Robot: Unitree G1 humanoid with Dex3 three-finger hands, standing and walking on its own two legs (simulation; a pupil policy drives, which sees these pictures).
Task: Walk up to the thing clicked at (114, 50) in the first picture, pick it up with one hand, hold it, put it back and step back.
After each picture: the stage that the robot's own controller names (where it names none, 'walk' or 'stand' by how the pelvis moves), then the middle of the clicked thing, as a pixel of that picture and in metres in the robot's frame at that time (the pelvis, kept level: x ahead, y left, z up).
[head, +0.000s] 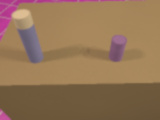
stand; (117, 48) +0.57 -0.14 -0.03
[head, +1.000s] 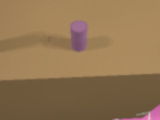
sink last; (79, 36) +0.54 +0.04 +0.01
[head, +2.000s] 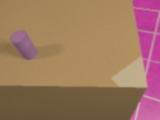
rise first; (24, 45) +0.51 +0.29 +0.01
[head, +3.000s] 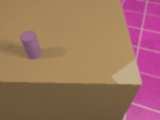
stand; (31, 45) +0.56 +0.25 -0.01
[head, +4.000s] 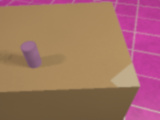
stand; (31, 55) +0.54 +0.26 -0.03
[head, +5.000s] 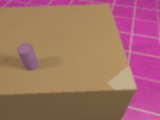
stand; (28, 57) +0.54 +0.26 -0.04
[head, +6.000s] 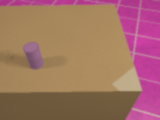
stand; (33, 56) +0.54 +0.24 -0.04
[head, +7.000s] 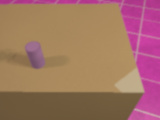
stand; (35, 55) +0.54 +0.24 -0.04
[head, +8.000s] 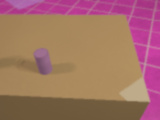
rise first; (43, 61) +0.54 +0.23 -0.03
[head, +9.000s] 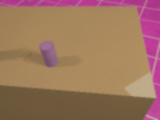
go down; (49, 54) +0.55 +0.22 -0.03
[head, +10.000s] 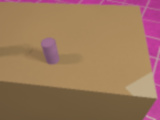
go down; (50, 51) +0.56 +0.22 -0.03
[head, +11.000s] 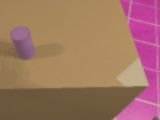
go down; (23, 44) +0.52 +0.21 +0.00
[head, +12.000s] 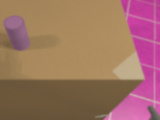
close in; (17, 34) +0.54 +0.21 +0.02
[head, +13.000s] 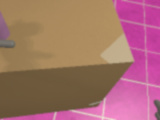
close; out of the picture +0.56 +0.24 +0.05
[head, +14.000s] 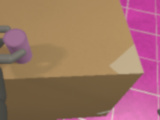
lift; (19, 47) +0.47 +0.19 +0.04
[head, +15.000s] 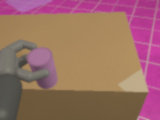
lift; (43, 69) +0.32 +0.14 +0.16
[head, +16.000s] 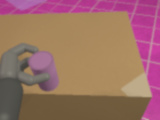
hold; (45, 72) +0.32 +0.14 +0.14
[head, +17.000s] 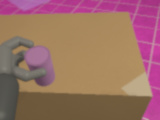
hold; (41, 67) +0.33 +0.15 +0.16
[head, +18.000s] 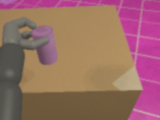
crouch; (45, 45) +0.44 +0.13 +0.14
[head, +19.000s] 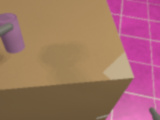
lower; (10, 33) +0.51 +0.20 +0.09
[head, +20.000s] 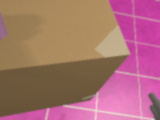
lower; out of the picture +0.55 +0.20 +0.07
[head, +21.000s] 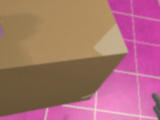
lower; out of the picture +0.55 +0.21 +0.07
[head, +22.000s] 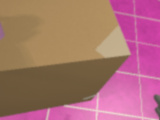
lower; out of the picture +0.54 +0.21 +0.07
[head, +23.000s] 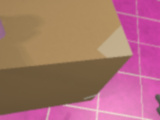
loosen; out of the picture +0.54 +0.21 +0.07
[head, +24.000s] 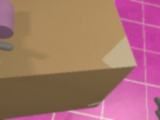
withdraw; (3, 19) +0.59 +0.21 +0.02
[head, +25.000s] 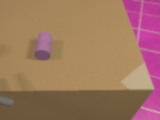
sink last; (44, 45) +0.57 +0.18 -0.01
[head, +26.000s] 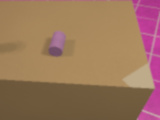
stand; (57, 43) +0.61 +0.18 -0.02
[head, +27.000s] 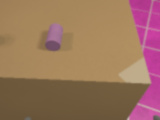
stand; (54, 37) +0.61 +0.16 +0.00
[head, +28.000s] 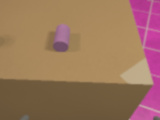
stand; (62, 38) +0.60 +0.12 +0.00
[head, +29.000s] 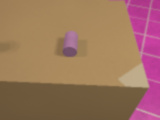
stand; (70, 43) +0.61 +0.09 -0.03
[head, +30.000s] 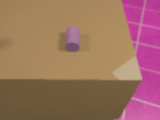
walk; (72, 38) +0.62 +0.07 -0.05
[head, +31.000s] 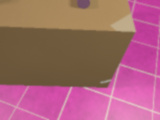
walk; out of the picture +0.85 +0.03 -0.04
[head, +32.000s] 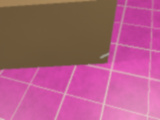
walk; out of the picture +1.15 +0.06 -0.04
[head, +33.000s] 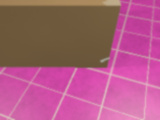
stand; out of the picture +1.20 -0.04 -0.05
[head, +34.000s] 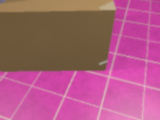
stand; out of the picture +1.24 -0.05 -0.06
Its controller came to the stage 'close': yes
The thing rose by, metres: 0.19
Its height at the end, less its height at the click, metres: -0.02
